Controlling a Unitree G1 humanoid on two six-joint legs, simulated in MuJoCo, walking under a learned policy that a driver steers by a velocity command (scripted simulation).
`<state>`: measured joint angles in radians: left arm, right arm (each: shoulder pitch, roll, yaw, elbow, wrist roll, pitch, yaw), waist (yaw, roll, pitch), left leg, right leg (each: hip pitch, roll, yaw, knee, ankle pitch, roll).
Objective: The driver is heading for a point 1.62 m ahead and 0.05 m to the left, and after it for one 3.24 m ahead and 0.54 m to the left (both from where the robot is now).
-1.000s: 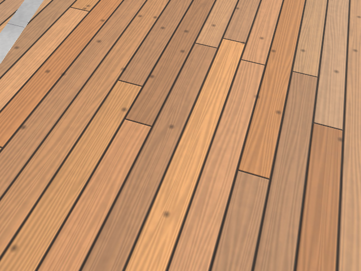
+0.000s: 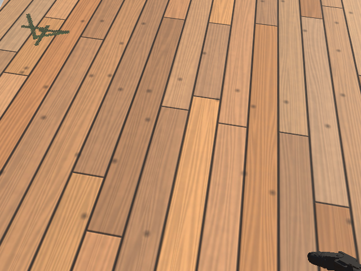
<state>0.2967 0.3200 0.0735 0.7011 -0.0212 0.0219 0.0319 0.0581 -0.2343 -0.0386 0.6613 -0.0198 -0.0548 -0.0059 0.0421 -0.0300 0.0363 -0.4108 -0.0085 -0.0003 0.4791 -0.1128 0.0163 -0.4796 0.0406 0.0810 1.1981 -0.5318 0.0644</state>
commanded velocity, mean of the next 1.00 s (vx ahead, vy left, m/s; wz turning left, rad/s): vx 0.03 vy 0.00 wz -0.21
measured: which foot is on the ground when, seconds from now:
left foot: down 0.00-0.30, up 0.32-0.60, down 0.62-1.00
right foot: up 0.00-0.28, down 0.30-1.00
